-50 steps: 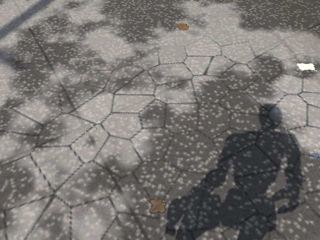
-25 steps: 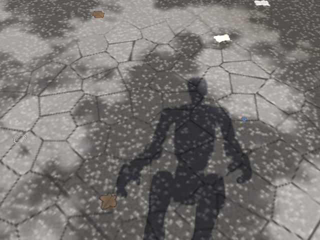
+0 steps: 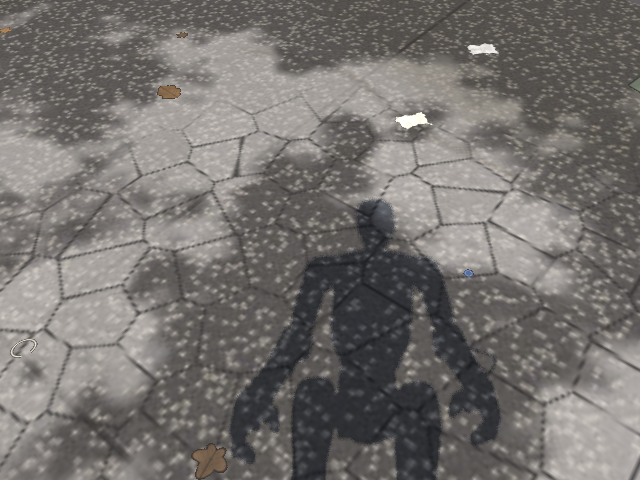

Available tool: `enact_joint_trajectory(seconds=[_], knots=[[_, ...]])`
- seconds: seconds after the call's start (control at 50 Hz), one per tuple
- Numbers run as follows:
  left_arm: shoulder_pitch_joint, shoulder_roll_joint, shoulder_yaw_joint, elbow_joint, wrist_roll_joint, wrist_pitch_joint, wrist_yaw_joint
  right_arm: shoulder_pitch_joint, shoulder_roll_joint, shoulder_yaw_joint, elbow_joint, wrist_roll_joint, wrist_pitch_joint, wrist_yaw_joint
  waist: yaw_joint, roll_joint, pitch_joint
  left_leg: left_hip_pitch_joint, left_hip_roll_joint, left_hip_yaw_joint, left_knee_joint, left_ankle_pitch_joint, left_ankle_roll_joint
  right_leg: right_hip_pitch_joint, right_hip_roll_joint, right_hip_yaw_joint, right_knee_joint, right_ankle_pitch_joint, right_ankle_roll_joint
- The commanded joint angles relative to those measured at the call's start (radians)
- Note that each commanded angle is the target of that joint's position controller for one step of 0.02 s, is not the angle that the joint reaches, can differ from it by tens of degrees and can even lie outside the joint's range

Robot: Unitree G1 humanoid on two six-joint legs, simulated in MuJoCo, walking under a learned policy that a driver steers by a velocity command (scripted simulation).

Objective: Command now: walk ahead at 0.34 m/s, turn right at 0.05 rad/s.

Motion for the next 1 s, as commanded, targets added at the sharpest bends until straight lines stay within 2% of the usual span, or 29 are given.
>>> enact_joint_trajectory(seconds=[0.02, 0.06, 0.14, 0.2, 0.24, 0.28, 0.3, 0.32, 0.34, 0.36, 0.38, 0.4, 0.42, 0.46, 0.5, 0.54, 0.62, 0.68, 0.74, 0.8, 0.82, 0.84, 0.86, 0.88, 0.9, 0.92, 0.94, 0.96, 1.0], knots=[[0.042, 0.147, 0.030, -0.009, -0.008, -0.033, 0.002, -0.152, -0.116, -0.027, -0.109, -0.008, -0.050, 0.022, 0.020, -0.141, 0.167, -0.441, 0.069, -0.025, 0.170, 0.042, -0.008, 0.146, -0.312, 0.370, -0.288, -0.232, -0.155], [0.065, 0.124, 0.022, 0.008, -0.008, -0.050, -0.001, -0.150, -0.101, -0.025, -0.100, -0.020, -0.050, 0.037, 0.017, -0.140, 0.128, -0.422, 0.074, 0.008, 0.217, 0.106, -0.027, 0.143, -0.264, 0.261, -0.271, -0.032, -0.143], [0.122, 0.120, 0.017, 0.044, -0.010, -0.061, -0.007, -0.257, -0.060, -0.008, -0.147, -0.017, -0.045, 0.049, 0.034, -0.128, 0.144, -0.399, 0.082, 0.051, 0.125, 0.201, -0.058, 0.076, -0.241, 0.158, -0.256, 0.207, -0.140], [0.152, 0.142, 0.019, 0.065, -0.008, -0.066, -0.006, -0.322, -0.052, 0.001, -0.183, -0.012, -0.043, 0.051, 0.046, -0.145, 0.151, -0.302, 0.068, 0.073, -0.015, 0.238, -0.037, 0.044, -0.252, 0.120, -0.238, 0.349, -0.123], [0.154, 0.158, 0.021, 0.074, -0.009, -0.065, -0.004, -0.314, -0.062, -0.001, -0.190, -0.011, -0.042, 0.044, 0.035, -0.145, 0.146, -0.230, 0.051, 0.091, -0.072, 0.226, -0.005, 0.055, -0.274, 0.109, -0.213, 0.450, -0.111], [0.127, 0.176, 0.023, 0.076, -0.008, -0.065, -0.001, -0.207, -0.084, -0.013, -0.162, -0.009, -0.046, 0.028, -0.024, -0.143, 0.091, -0.064, 0.004, 0.106, -0.120, 0.194, 0.030, 0.063, -0.276, 0.075, -0.079, 0.736, -0.081], [0.115, 0.184, 0.025, 0.078, -0.009, -0.061, -0.001, -0.075, -0.101, -0.026, -0.119, -0.009, -0.053, 0.018, -0.087, -0.118, 0.019, 0.092, -0.030, 0.118, -0.173, 0.202, 0.048, 0.052, -0.252, 0.040, 0.091, 0.864, -0.063], [0.114, 0.174, 0.021, 0.075, -0.009, -0.060, -0.002, 0.093, -0.135, -0.042, -0.062, -0.019, -0.063, 0.005, -0.152, -0.081, -0.079, 0.325, -0.010, 0.091, -0.205, 0.193, 0.068, -0.057, -0.204, 0.003, 0.316, 0.792, -0.044], [0.157, 0.085, -0.003, 0.040, -0.024, -0.060, -0.009, 0.241, -0.237, -0.066, -0.041, -0.043, -0.072, -0.008, -0.175, 0.088, -0.219, 0.588, 0.273, -0.271, -0.278, -0.082, 0.132, -0.312, -0.115, -0.042, 0.669, 0.387, -0.011], [0.204, 0.052, -0.002, 0.033, -0.027, -0.063, -0.014, 0.264, -0.286, -0.070, -0.025, -0.028, -0.070, 0.002, -0.137, 0.229, -0.291, 0.624, 0.449, -0.733, -0.487, -0.159, 0.210, -0.501, 0.043, 0.030, 0.898, -0.247, -0.004], [0.113, 0.121, 0.018, 0.021, -0.011, -0.059, -0.013, 0.144, -0.230, -0.059, -0.028, -0.004, -0.068, 0.005, -0.089, 0.113, -0.130, 0.472, 0.403, -0.672, -0.515, -0.224, 0.190, -0.566, -0.032, 0.098, 0.973, -0.171, -0.029], [0.061, 0.127, 0.021, 0.006, -0.010, -0.063, -0.022, 0.035, -0.155, -0.040, -0.051, 0.002, -0.072, 0.009, -0.053, 0.042, -0.018, 0.325, 0.369, -0.509, -0.522, -0.160, 0.173, -0.563, -0.086, 0.070, 0.936, -0.062, -0.039], [0.040, 0.098, 0.015, 0.005, -0.011, -0.064, -0.028, -0.013, -0.109, -0.026, -0.053, -0.001, -0.081, 0.012, -0.028, 0.020, 0.021, 0.234, 0.314, -0.392, -0.548, -0.036, 0.151, -0.527, -0.121, 0.053, 0.879, -0.003, -0.040], [0.069, 0.067, 0.010, 0.020, 0.007, -0.042, -0.038, -0.019, -0.064, -0.010, -0.032, 0.001, -0.096, 0.011, 0.015, 0.048, 0.034, 0.139, 0.249, -0.247, -0.576, 0.138, 0.127, -0.445, -0.151, 0.035, 0.814, 0.027, -0.022], [0.048, 0.053, 0.009, 0.012, 0.008, -0.028, -0.047, 0.034, -0.064, -0.008, -0.003, 0.004, -0.113, 0.011, 0.021, 0.043, 0.038, 0.133, 0.237, -0.190, -0.595, 0.252, 0.141, -0.458, -0.154, 0.012, 0.786, 0.049, -0.006], [-0.034, 0.052, 0.008, -0.015, 0.009, -0.020, -0.052, 0.077, -0.074, -0.010, 0.021, 0.007, -0.119, 0.008, 0.015, 0.033, 0.070, 0.153, 0.230, -0.149, -0.627, 0.278, 0.150, -0.546, -0.171, -0.009, 0.731, 0.107, 0.013], [-0.216, 0.041, 0.001, -0.081, 0.009, -0.022, -0.057, 0.150, -0.060, -0.001, 0.055, 0.012, -0.119, 0.006, -0.020, 0.013, 0.107, 0.208, 0.196, -0.075, -0.638, 0.413, 0.144, -0.637, -0.171, -0.052, 0.526, 0.241, 0.047], [-0.320, 0.020, -0.013, -0.117, 0.002, -0.028, -0.060, 0.194, -0.064, 0.002, 0.077, 0.011, -0.122, 0.000, -0.048, 0.024, 0.107, 0.237, 0.183, -0.032, -0.621, 0.536, 0.128, -0.581, -0.136, -0.092, 0.356, 0.322, 0.047], [-0.382, 0.029, -0.014, -0.147, -0.001, -0.031, -0.054, 0.236, -0.071, 0.003, 0.103, 0.004, -0.118, -0.007, -0.064, 0.028, 0.111, 0.335, 0.213, -0.030, -0.594, 0.637, 0.125, -0.568, -0.114, -0.104, 0.267, 0.316, 0.024], [-0.352, 0.051, -0.005, -0.153, -0.001, -0.041, -0.046, 0.218, -0.085, 0.000, 0.115, -0.005, -0.111, -0.018, -0.032, 0.038, 0.087, 0.432, 0.239, -0.019, -0.493, 0.885, 0.112, -0.498, -0.074, -0.112, 0.210, 0.208, -0.021], [-0.289, 0.065, 0.003, -0.135, -0.001, -0.045, -0.039, 0.205, -0.096, -0.002, 0.116, -0.008, -0.108, -0.020, -0.003, 0.052, 0.049, 0.448, 0.239, -0.010, -0.409, 1.030, 0.100, -0.415, -0.043, -0.121, 0.197, 0.157, -0.040], [-0.168, 0.085, 0.014, -0.098, 0.000, -0.051, -0.031, 0.196, -0.104, -0.004, 0.118, -0.011, -0.103, -0.019, 0.045, 0.053, -0.016, 0.450, 0.225, 0.001, -0.263, 1.112, 0.088, -0.287, -0.010, -0.130, 0.162, 0.132, -0.063], [0.002, 0.114, 0.029, -0.046, 0.012, -0.061, -0.020, 0.185, -0.101, -0.002, 0.113, -0.005, -0.099, -0.018, 0.116, 0.034, -0.106, 0.349, 0.193, 0.030, -0.057, 1.014, 0.070, -0.057, -0.035, -0.104, 0.114, 0.174, -0.095], [0.160, 0.207, 0.056, -0.021, 0.040, -0.064, -0.005, 0.205, -0.046, 0.014, 0.074, 0.018, -0.102, -0.011, 0.146, -0.084, -0.242, 0.081, 0.124, 0.074, 0.270, 0.649, 0.042, 0.238, -0.281, 0.186, 0.112, 0.075, -0.166], [0.166, 0.258, 0.071, -0.015, 0.034, -0.054, -0.011, 0.310, 0.013, 0.019, 0.076, 0.037, -0.101, -0.004, 0.084, -0.253, -0.336, -0.225, -0.065, 0.041, 0.585, -0.156, 0.016, 0.408, -0.506, 0.648, -0.001, 0.092, -0.296], [0.083, 0.204, 0.064, -0.021, -0.007, -0.047, -0.019, 0.207, -0.081, -0.007, 0.071, 0.015, -0.096, -0.013, 0.075, -0.095, -0.232, -0.305, -0.005, -0.079, 0.630, -0.086, 0.036, 0.313, -0.439, 0.596, -0.037, 0.034, -0.260], [-0.010, 0.144, 0.048, -0.034, -0.016, -0.050, -0.021, 0.133, -0.070, -0.006, 0.046, 0.014, -0.105, -0.009, 0.043, -0.080, -0.090, -0.323, 0.038, -0.074, 0.585, 0.011, 0.040, 0.157, -0.404, 0.433, -0.072, 0.074, -0.226], [-0.056, 0.094, 0.035, -0.037, -0.011, -0.058, -0.023, 0.101, -0.053, -0.004, 0.043, 0.012, -0.108, -0.006, 0.017, -0.050, -0.029, -0.289, 0.072, -0.066, 0.527, 0.065, 0.040, 0.050, -0.356, 0.336, -0.109, 0.154, -0.193], [-0.063, 0.045, 0.019, -0.012, -0.013, -0.070, -0.017, 0.121, -0.025, -0.002, 0.053, -0.015, -0.083, 0.006, -0.037, -0.070, 0.006, -0.199, 0.103, -0.059, 0.446, 0.099, 0.018, -0.079, -0.286, 0.205, -0.153, 0.253, -0.146]])
Keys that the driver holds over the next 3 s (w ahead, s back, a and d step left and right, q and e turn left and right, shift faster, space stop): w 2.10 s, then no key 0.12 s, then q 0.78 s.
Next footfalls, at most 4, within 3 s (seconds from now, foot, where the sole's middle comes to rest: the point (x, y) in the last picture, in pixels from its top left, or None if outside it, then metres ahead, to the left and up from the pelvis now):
0.32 left None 0.29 0.14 -0.78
0.86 right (362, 439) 0.62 -0.03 -0.78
1.40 left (284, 325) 0.92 0.15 -0.78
1.96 right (351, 236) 1.22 -0.02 -0.78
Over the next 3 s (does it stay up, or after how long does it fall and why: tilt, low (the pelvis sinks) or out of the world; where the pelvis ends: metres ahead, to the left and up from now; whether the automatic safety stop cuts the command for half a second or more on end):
stays up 1.28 0.04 -0.01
